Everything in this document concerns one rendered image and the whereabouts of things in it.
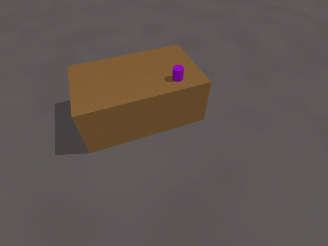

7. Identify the can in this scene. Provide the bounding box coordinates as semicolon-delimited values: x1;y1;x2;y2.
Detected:
173;65;184;81

